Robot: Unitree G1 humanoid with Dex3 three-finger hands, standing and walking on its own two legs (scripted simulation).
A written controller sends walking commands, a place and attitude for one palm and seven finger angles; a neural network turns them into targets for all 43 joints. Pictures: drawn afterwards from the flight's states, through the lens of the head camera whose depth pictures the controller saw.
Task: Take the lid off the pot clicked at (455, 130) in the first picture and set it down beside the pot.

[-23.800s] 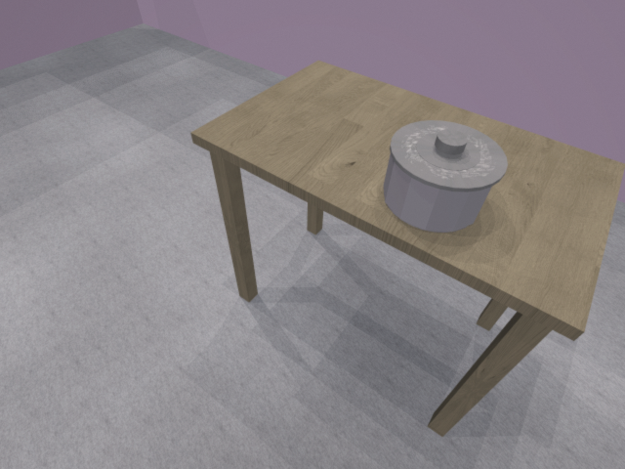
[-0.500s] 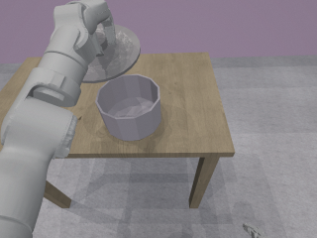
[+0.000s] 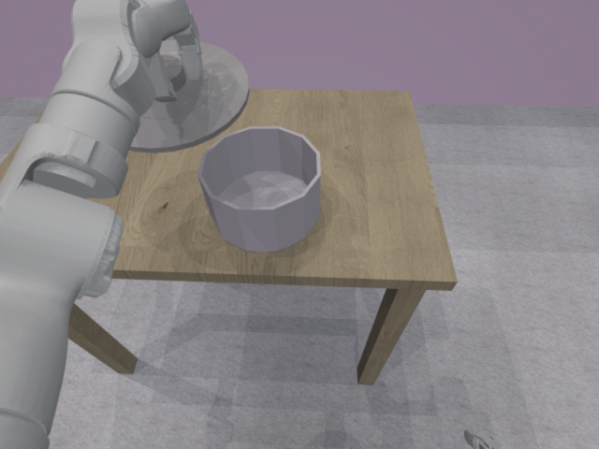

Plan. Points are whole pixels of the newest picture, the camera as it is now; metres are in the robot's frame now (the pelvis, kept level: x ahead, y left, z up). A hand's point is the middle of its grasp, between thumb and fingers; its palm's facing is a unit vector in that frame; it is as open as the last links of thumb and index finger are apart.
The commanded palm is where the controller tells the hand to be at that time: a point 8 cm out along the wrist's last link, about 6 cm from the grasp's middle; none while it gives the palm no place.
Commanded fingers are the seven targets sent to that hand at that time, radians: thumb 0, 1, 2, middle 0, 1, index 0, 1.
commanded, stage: move the lid sideways beside the pot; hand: left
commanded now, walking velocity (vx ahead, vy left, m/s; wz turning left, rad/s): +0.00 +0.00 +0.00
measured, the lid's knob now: (162, 74) +0.52 +0.16 +0.23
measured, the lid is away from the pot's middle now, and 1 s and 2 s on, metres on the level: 0.11 0.23 0.24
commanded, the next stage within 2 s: lower the lid onto the table in 1.22 s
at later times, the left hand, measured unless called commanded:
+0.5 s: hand (107, 65) +0.50 +0.21 +0.26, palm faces -0.24 -0.07 -0.97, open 7.0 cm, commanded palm +0.49 +0.21 +0.33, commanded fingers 0.00 0.55 1.06 -0.73 -1.01 -0.92 -1.12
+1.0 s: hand (55, 77) +0.48 +0.27 +0.25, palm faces -0.26 -0.08 -0.96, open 7.0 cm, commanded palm +0.49 +0.27 +0.33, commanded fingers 0.00 0.55 1.06 -0.73 -1.01 -0.92 -1.12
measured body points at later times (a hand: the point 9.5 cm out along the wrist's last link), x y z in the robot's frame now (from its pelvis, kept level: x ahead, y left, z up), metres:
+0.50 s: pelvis +0.01 +0.01 +0.00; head +0.05 +0.00 +0.45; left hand +0.50 +0.22 +0.31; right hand +0.08 -0.26 -0.12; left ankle +0.06 +0.06 -0.74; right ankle -0.05 -0.12 -0.74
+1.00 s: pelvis +0.00 +0.01 +0.00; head +0.05 +0.02 +0.45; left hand +0.49 +0.27 +0.31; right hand +0.07 -0.26 -0.12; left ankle +0.06 +0.06 -0.74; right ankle -0.05 -0.12 -0.74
